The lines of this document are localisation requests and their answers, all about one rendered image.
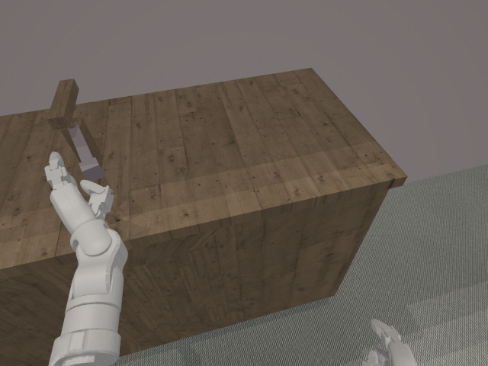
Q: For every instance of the robot left hand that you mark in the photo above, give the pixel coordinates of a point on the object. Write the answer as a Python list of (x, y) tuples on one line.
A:
[(70, 205)]

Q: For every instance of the robot right hand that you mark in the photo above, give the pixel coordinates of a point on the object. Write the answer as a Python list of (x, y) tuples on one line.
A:
[(398, 353)]

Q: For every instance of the robot left forearm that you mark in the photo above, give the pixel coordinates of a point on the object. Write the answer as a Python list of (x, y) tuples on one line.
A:
[(89, 335)]

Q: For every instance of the tap lever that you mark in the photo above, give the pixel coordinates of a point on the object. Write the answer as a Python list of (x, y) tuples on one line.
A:
[(89, 164)]

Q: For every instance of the counter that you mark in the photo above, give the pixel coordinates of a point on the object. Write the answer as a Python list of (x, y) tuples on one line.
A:
[(234, 199)]

